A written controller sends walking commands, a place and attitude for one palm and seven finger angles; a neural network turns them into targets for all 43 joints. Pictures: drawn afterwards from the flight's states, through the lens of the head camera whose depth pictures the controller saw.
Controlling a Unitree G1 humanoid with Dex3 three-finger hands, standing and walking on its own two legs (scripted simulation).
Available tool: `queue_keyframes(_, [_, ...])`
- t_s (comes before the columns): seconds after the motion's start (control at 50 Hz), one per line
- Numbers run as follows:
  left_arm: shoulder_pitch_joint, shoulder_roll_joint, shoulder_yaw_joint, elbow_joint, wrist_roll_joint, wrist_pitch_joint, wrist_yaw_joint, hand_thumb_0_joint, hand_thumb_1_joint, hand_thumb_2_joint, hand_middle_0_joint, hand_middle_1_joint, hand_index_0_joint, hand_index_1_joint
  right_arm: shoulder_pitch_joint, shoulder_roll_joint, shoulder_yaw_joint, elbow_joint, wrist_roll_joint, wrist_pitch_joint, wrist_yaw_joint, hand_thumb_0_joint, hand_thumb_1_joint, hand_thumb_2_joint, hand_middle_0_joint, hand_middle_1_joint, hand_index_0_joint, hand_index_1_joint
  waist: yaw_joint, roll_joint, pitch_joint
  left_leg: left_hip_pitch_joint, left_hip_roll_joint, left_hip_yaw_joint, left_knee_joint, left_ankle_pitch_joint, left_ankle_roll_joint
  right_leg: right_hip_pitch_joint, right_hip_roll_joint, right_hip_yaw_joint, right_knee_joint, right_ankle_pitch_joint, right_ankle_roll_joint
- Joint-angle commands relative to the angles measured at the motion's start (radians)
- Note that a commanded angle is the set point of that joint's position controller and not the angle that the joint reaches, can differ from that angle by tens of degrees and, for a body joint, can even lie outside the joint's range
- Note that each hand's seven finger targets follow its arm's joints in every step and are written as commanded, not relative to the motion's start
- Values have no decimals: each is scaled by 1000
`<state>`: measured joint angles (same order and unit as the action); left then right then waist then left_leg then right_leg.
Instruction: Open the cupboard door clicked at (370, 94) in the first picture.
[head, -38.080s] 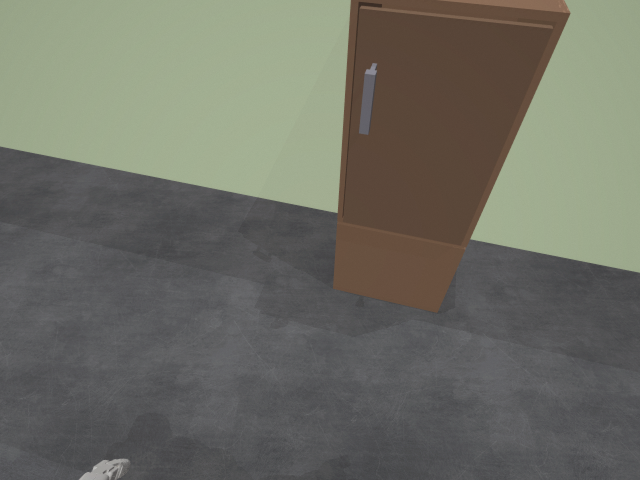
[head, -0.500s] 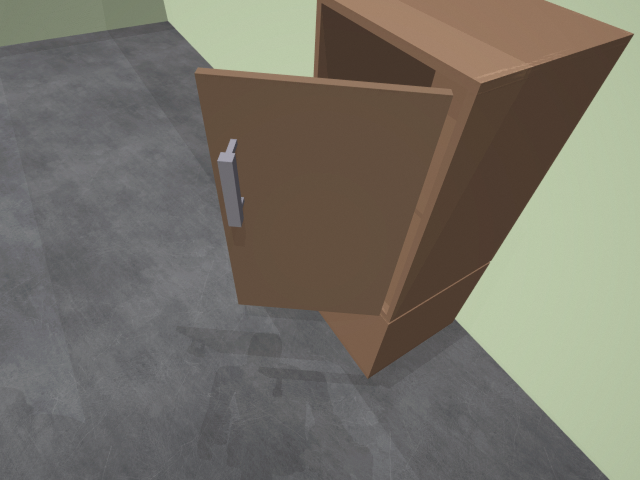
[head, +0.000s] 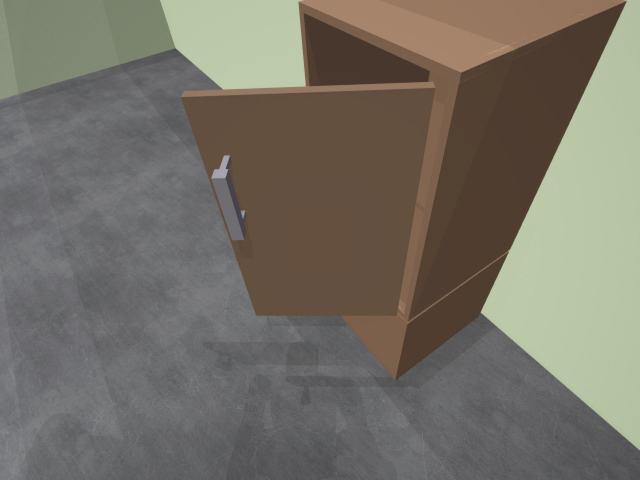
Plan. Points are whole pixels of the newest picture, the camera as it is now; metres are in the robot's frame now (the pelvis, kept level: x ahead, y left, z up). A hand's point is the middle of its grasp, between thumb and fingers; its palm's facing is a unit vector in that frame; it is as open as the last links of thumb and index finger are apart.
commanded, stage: look again from close up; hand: left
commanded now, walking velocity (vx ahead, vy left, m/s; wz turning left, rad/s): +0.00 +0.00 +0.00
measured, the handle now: (232, 198) +0.53 +0.19 +0.05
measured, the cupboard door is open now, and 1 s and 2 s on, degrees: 53 53 53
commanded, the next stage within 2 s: raise the hand with hooked fingers in 0.46 s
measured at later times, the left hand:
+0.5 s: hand out of the picture +0.01 +0.14 -0.17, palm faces +0.04 -0.98 -0.21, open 7.3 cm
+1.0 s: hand (217, 463) +0.16 +0.15 -0.05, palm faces +0.04 -1.00 +0.03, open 8.6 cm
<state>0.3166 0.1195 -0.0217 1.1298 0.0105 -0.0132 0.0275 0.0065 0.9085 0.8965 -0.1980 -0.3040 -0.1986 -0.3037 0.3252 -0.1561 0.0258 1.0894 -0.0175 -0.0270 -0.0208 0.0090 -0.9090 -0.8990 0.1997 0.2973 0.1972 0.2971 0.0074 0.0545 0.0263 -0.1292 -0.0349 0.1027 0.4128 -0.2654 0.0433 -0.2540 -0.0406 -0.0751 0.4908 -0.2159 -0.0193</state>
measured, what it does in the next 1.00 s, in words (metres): lowers itself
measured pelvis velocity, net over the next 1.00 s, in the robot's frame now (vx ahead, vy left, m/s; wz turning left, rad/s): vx -0.02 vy -0.03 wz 0.00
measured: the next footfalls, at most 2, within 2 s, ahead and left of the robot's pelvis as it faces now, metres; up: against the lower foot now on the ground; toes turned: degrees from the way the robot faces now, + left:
none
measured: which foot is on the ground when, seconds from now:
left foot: down 0.00-1.00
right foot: down 0.00-1.00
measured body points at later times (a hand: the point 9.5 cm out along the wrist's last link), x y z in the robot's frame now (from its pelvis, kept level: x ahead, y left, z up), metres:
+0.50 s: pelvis +0.02 -0.03 +0.00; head +0.03 -0.05 +0.45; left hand +0.01 +0.19 -0.15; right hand +0.01 -0.24 -0.17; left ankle -0.02 +0.09 -0.74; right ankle +0.03 -0.11 -0.74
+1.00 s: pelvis -0.02 -0.03 -0.06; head +0.02 -0.02 +0.39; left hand +0.15 +0.20 -0.05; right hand +0.22 -0.29 -0.07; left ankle -0.02 +0.09 -0.74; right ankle +0.03 -0.11 -0.74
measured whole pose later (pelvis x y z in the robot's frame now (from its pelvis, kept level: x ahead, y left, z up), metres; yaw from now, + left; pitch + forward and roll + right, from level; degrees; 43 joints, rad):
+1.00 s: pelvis -0.02 -0.03 -0.06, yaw +0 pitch +9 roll +1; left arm 0.46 0.16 0.13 0.18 -0.24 -0.50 -0.29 0.01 0.59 0.76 -0.23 -0.51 -0.23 -0.51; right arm 0.12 -0.30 -0.08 0.49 0.02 -0.24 -0.01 0.01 -0.90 -0.90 0.20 0.30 0.20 0.30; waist 0.02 -0.06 -0.11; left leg -0.62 0.00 0.04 0.96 -0.49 0.00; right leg -0.72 -0.02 -0.09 0.96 -0.41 -0.07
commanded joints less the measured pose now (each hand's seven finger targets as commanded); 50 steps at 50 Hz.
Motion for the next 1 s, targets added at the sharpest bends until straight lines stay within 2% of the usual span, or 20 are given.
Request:
queue_keyframes(0.0, [36, 111, 22, -29, -1, -24, 5, 0, 900, 900, -200, -300, -200, -300, 62, -72, -12, -8, 4, -21, -8, 0, -900, -900, 200, 300, 200, 300, -6, -84, 37, -92, 135, -134, -110, 83, 5, 54, -80, 111, -84, 66, -30])
queue_keyframes(0.14, [31, 110, 24, -16, -1, -24, 6, 0, 900, 900, -200, -300, -200, -300, 59, -52, -11, 23, 4, -17, -12, 0, -900, -900, 200, 300, 200, 300, -2, -48, 56, -99, 130, -120, -99, 93, -3, 64, -87, 121, -98, 87, -36])
queue_keyframes(0.52, [21, 128, 31, -22, -1, -28, 8, 0, 900, 900, -200, -300, -200, -300, 51, -47, -19, 40, 3, -7, -16, 0, -900, -900, 200, 300, 200, 300, -5, -64, 34, -67, 128, -101, -72, 103, -21, 98, -99, 132, -145, 145, -40])
queue_keyframes(0.54, [127, 156, 42, 19, 7, -37, 51, 0, 900, 900, -200, -300, -200, -300, -61, -91, -37, -22, 18, -11, -8, 0, -900, -900, 200, 300, 200, 300, 44, -151, 25, -157, 136, -43, 151, 34, -51, 139, -154, 185, -107, 671, 42])
queue_keyframes(0.56, [-641, 338, 93, -1486, -219, -267, 26, 0, 877, 890, -202, -315, -202, -315, -74, -287, -45, -399, 64, -171, -55, 0, -900, -900, 200, 300, 200, 300, -85, 95, -441, 75, 30, -83, -2, 187, -6, 211, -70, 166, -32, 416, -9])
queue_keyframes(0.58, [-256, 274, 95, -1241, -130, -207, 72, 0, 853, 880, -203, -330, -203, -330, -168, -188, -24, -352, 44, -247, -84, 0, -900, -900, 200, 300, 200, 300, -1, 239, -403, 83, 33, -52, -11, 293, 1, 214, -6, 132, -18, 259, -41])
queue_keyframes(0.6, [-212, 224, 80, -1167, -152, -157, 113, 0, 830, 870, -205, -345, -205, -345, -152, -209, -39, -307, 53, -269, -80, 0, -900, -900, 200, 300, 200, 300, -19, 231, -294, 16, 44, -69, 2, 208, -23, 131, -9, 97, -41, 120, -33])
queue_keyframes(0.62, [53, 7, -27, -941, -152, -63, 106, 0, 807, 860, -207, -360, -207, -360, -119, -151, -45, -294, 69, -269, -74, 0, -900, -900, 200, 300, 200, 300, -35, 53, -143, -72, 64, -94, -4, 176, -13, 65, 3, 68, -56, 92, -19])
queue_keyframes(0.64, [-74, 0, -49, -1118, -201, -91, 82, 0, 783, 850, -208, -375, -208, -375, -142, -190, -43, -369, 85, -285, -76, 0, -900, -900, 200, 300, 200, 300, -43, -50, -17, -113, 62, -127, 7, 130, -5, -3, 2, 56, -55, 52, -2])
queue_keyframes(0.66, [-83, 72, 10, -1154, -207, -145, 64, 0, 760, 840, -210, -390, -210, -390, -139, -222, -59, -390, 74, -307, -80, 0, -900, -900, 200, 300, 200, 300, -59, -160, -48, -120, 53, -117, 54, 78, 2, -62, -1, 54, -69, -38, 13])
queue_keyframes(0.68, [-62, 85, 34, -1108, -197, -199, 44, 0, 737, 830, -212, -405, -212, -405, -137, -228, -67, -415, 56, -323, -81, 0, -900, -900, 200, 300, 200, 300, -65, -275, 5, -191, 41, -114, 96, 26, 6, -134, -3, 57, -73, -135, 24])
queue_keyframes(0.7, [-21, 91, 69, -1020, -191, -242, 17, 0, 713, 820, -213, -420, -213, -420, -131, -232, -77, -443, 49, -327, -73, 0, -900, -900, 200, 300, 200, 300, -57, -306, 29, -252, 29, -112, 147, -3, 1, -185, -12, 76, -58, -210, 25])
queue_keyframes(0.74, [166, 46, 106, -884, -216, -355, -67, 0, 667, 800, -217, -450, -217, -450, -153, -218, -92, -499, 32, -330, -51, 0, -900, -900, 200, 300, 200, 300, 5, -433, 13, -424, 16, -118, 232, -49, -22, -202, -24, 117, 15, -253, 36])
queue_keyframes(0.76, [264, 51, 146, -873, -240, -426, -121, 0, 643, 790, -218, -465, -218, -465, -164, -215, -101, -523, 29, -330, -35, 0, -900, -900, 200, 300, 200, 300, 37, -446, -44, -488, 8, -113, 270, -51, -33, -170, -28, 130, 68, -192, 38])
queue_keyframes(0.78, [354, 57, 181, -893, -261, -492, -180, 0, 620, 780, -220, -480, -220, -480, -178, -213, -109, -555, 28, -327, -16, 0, -900, -900, 200, 300, 200, 300, 68, -399, -106, -528, -3, -103, 304, -34, -44, -120, -31, 134, 129, -76, 35])
queue_keyframes(0.8, [422, 111, 253, -860, -275, -541, -247, 0, 597, 770, -222, -495, -222, -495, -175, -221, -120, -574, 35, -315, 10, 0, -900, -900, 200, 300, 200, 300, 97, -277, -167, -526, -8, -94, 340, 22, -55, -75, -39, 141, 202, 82, 18])
queue_keyframes(0.84, [364, 156, 282, -934, -278, -624, -351, 0, 550, 750, -225, -525, -225, -525, -216, -224, -120, -622, 35, -297, 33, 0, -900, -900, 200, 300, 200, 300, 87, -76, -241, -565, -22, -63, 418, 49, -61, -93, -57, 160, 279, 201, -2])
queue_keyframes(0.9, [234, 204, 295, -1087, -278, -575, -352, 0, 480, 720, -230, -570, -230, -570, -263, -222, -117, -715, 43, -251, 25, 0, -900, -900, 200, 300, 200, 300, 75, -62, -236, -630, -30, -48, 452, -42, -35, -183, -47, 191, 260, -28, 2])
queue_keyframes(0.94, [105, 171, 252, -1207, -285, -560, -309, 0, 433, 700, -233, -600, -233, -600, -264, -202, -110, -758, 50, -244, 9, 0, -900, -900, 200, 300, 200, 300, 36, -54, -231, -626, -19, -52, 462, -114, -22, -262, -29, 192, 238, -229, 2])
queue_keyframes(0.98, [-15, 194, 264, -1368, -278, -597, -249, 0, 387, 680, -237, -630, -237, -630, -201, -191, -108, -756, 41, -251, -6, 0, -900, -900, 200, 300, 200, 300, 4, 25, -289, -583, 1, -77, 481, -88, -14, -293, -7, 164, 279, -231, -6])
